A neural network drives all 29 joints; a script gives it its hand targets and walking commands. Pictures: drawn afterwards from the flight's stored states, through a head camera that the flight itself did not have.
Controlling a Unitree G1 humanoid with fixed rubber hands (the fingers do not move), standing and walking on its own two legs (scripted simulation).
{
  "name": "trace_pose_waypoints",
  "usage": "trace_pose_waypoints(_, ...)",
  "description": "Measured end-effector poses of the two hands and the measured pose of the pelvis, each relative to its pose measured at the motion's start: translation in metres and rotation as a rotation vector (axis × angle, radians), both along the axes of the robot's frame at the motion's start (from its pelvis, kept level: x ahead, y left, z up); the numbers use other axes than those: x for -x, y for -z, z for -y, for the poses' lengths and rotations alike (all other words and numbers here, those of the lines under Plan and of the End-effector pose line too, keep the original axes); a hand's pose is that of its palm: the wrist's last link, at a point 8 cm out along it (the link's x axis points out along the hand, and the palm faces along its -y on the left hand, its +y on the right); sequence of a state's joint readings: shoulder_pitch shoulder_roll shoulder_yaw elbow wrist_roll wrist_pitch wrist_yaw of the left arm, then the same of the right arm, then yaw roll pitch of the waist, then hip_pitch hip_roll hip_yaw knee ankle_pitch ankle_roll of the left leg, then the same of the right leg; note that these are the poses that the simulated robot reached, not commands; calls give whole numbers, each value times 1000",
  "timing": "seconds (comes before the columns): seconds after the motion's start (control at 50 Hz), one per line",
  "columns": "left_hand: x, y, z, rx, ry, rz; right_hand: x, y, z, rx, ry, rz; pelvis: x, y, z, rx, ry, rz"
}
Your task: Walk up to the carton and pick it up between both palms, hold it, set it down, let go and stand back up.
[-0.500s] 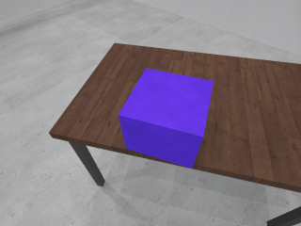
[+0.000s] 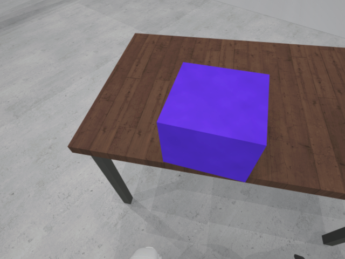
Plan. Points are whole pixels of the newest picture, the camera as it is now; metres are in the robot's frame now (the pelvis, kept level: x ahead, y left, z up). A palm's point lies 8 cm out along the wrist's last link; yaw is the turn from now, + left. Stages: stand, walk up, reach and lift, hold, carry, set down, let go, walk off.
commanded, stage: walk up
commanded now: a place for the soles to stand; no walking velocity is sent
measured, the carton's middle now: (213, 120) +0.48 -0.06 -0.01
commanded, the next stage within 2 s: reach and lift in 1.32 s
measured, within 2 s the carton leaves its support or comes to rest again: neither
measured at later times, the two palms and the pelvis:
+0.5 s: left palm (81, 227) +0.19 +0.27 -0.08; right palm out of the picture +0.03 -0.23 -0.10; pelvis +0.01 +0.05 +0.00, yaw -12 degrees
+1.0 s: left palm (79, 227) +0.19 +0.27 -0.09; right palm out of the picture +0.03 -0.23 -0.09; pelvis +0.01 +0.05 +0.01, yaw -18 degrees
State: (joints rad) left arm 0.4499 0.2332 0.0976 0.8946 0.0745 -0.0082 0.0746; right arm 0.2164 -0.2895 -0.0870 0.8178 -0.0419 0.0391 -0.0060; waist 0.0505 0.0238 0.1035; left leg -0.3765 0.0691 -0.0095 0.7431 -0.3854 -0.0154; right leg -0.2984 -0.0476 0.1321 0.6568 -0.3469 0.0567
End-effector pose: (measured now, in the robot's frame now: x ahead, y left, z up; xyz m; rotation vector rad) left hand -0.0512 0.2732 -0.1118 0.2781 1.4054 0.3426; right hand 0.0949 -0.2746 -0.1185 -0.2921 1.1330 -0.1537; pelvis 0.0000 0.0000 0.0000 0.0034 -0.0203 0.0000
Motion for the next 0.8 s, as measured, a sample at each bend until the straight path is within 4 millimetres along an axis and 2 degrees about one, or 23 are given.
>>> trace_pose_waypoints(0.06,-36,9,-33,-7,62,69,-10,0,-22,9,6,77,0,10,-21,-10,38,7)
trace_pose_waypoints(0.14,-105,0,-49,-10,185,196,-2,-13,-39,7,60,119,0,4,-33,11,77,19)
trace_pose_waypoints(0.24,-177,-15,-38,41,310,344,20,-23,-43,15,117,135,-3,-3,-40,20,121,16)
trace_pose_waypoints(0.3,-208,-22,-21,74,375,415,38,-20,-36,21,147,121,-4,-1,-41,19,149,12)
trace_pose_waypoints(0.34,-222,-24,-9,88,413,458,50,-14,-30,19,166,109,-4,4,-39,16,169,14)
trace_pose_waypoints(0.44,-234,-29,5,116,453,492,66,-12,-31,7,202,87,-6,3,-42,13,195,16)
trace_pose_waypoints(0.56,-240,-24,4,161,469,468,68,-21,-52,-6,205,133,-8,-1,-52,-4,235,18)
trace_pose_waypoints(0.66,-237,-24,5,187,486,444,65,-31,-59,-13,217,160,-11,-7,-56,-1,258,18)
trace_pose_waypoints(0.8,-229,-23,-2,173,498,402,57,-37,-51,6,225,193,-14,-8,-56,-7,286,13)
